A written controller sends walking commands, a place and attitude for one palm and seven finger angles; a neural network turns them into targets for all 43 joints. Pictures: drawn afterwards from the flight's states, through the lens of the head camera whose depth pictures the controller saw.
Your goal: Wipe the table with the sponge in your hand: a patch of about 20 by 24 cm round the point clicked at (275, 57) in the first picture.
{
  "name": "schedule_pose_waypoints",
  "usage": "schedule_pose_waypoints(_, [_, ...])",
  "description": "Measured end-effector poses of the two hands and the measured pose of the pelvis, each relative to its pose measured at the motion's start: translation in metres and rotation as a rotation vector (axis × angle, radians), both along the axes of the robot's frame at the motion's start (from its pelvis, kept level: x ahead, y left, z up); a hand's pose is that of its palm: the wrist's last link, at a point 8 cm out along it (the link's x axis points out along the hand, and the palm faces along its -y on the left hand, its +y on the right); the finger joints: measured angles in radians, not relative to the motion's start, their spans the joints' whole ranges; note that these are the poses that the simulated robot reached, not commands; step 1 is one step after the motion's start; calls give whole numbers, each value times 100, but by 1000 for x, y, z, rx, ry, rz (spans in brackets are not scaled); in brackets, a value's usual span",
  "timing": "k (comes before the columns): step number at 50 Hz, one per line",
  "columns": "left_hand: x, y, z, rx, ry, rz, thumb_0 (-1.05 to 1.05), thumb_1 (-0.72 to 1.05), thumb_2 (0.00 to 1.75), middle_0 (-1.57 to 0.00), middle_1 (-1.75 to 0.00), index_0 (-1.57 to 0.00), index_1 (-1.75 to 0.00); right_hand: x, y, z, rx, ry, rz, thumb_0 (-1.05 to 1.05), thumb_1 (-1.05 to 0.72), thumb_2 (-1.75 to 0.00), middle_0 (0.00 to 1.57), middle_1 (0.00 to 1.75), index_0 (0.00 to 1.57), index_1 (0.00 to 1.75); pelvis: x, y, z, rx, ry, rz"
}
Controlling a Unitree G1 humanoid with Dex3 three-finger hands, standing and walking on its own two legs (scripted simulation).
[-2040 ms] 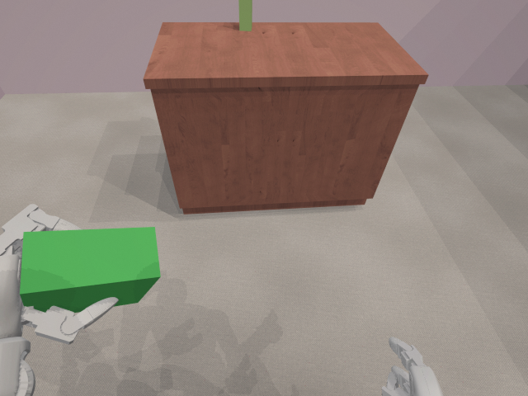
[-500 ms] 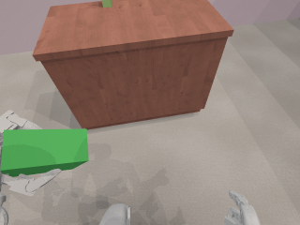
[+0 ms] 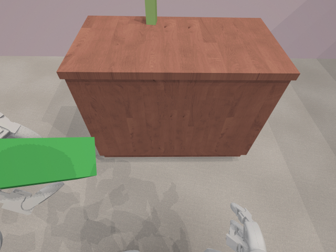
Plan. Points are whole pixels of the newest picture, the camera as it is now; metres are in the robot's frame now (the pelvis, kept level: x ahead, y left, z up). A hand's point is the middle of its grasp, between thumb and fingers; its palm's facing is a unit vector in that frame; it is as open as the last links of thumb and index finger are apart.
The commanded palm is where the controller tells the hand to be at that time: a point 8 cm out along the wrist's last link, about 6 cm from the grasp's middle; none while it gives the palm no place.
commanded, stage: turn to face it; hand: left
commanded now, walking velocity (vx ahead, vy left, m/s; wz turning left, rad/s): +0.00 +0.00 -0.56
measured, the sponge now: (59, 162) +0.22 +0.20 +0.18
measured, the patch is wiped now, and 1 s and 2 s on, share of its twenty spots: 0.00 0.00 0.00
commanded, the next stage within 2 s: take the last steps up to it in 0.58 s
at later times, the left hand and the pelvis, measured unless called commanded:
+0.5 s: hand (100, 125) +0.30 +0.15 +0.19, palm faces +0.22 -0.86 -0.45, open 10.3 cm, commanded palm +0.25 +0.20 +0.19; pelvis +0.04 -0.04 +0.01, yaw -12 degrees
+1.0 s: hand (136, 159) +0.23 +0.08 +0.19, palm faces +0.14 -0.87 -0.47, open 10.2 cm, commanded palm +0.20 +0.13 +0.19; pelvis -0.03 -0.09 +0.01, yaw -16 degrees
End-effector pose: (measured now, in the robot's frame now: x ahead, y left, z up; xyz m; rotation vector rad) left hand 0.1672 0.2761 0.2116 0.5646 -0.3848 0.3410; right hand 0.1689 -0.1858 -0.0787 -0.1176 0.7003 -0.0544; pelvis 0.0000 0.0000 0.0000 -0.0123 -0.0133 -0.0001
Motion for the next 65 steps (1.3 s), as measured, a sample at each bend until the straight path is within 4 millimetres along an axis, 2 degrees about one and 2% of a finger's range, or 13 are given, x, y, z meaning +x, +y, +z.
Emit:
schedule_pose_waypoints(4, [2,-12,-5,2,18,84,-1,-50,100,-71,-135,-72,-135,15,-11,-13,21,12,49,1,-90,-90,21,30,21,30,16,-21,-4,8,-8,-10])
schedule_pose_waypoints(8, [27,-29,-25,-93,45,122,-1,-50,100,-71,-135,-72,-135,27,-42,-24,-14,35,52,1,-90,-90,21,30,21,30,26,-35,-8,20,-15,-24])
schedule_pose_waypoints(12, [60,-52,-34,-152,95,42,-1,-50,100,-71,-135,-72,-135,29,-80,-11,-77,42,-22,1,-91,-90,21,30,21,30,30,-41,0,44,-6,-57])
schedule_pose_waypoints(16, [81,-72,-24,-93,90,-100,-1,-50,100,-71,-135,-72,-135,23,-112,12,-139,9,-130,1,-91,-90,20,30,21,30,34,-42,3,42,15,-100])
schedule_pose_waypoints(21, [92,-77,-11,-16,17,-217,-1,-50,100,-71,-135,-72,-135,1,-135,29,-195,-8,-248,1,-91,-90,20,30,20,30,37,-40,-1,40,16,-168])
schedule_pose_waypoints(27, [100,-85,-12,-25,67,-211,-1,-50,100,-71,-135,-72,-135,-35,-133,22,-135,24,-283,1,-91,-90,20,30,20,30,33,-46,7,-6,10,-229])
schedule_pose_waypoints(35, [91,-146,-26,6,135,-277,-1,-50,100,-71,-136,-72,-135,-84,-137,-22,-6,82,-312,1,-91,-90,20,30,21,30,7,-77,-6,-5,-14,-276])
schedule_pose_waypoints(40, [74,-170,-19,20,159,-325,-1,-50,100,-71,-136,-72,-135,-118,-153,-26,-2,142,-364,1,-91,-90,20,30,21,30,-12,-86,0,34,-15,-304])
schedule_pose_waypoints(43, [62,-172,-11,44,151,-333,-1,-50,100,-71,-136,-72,-135,-135,-164,-20,-25,151,-395,1,-91,-90,20,30,21,30,-20,-90,4,46,-7,-306])
schedule_pose_waypoints(47, [49,-163,-5,35,118,-304,-1,-50,100,-71,-136,-72,-135,-154,-178,-9,-76,154,-410,1,-91,-90,20,30,20,30,-28,-92,10,58,2,-293])
schedule_pose_waypoints(53, [28,-143,-12,-52,84,-239,-1,-50,100,-71,-136,-72,-135,-161,-190,8,-156,127,-388,1,-91,-90,20,30,20,30,-38,-88,13,70,4,-276])
schedule_pose_waypoints(60, [17,-128,-19,-111,39,-242,-1,-50,100,-71,-136,-72,-135,-148,-172,22,-185,15,-356,1,-91,-90,20,30,20,30,-49,-71,8,40,-27,-262])
schedule_pose_waypoints(65, [14,-123,-11,-37,45,-227,-1,-50,100,-71,-136,-72,-135,-140,-146,12,-84,-15,-342,1,-91,-90,20,30,20,30,-50,-74,9,25,-28,-258])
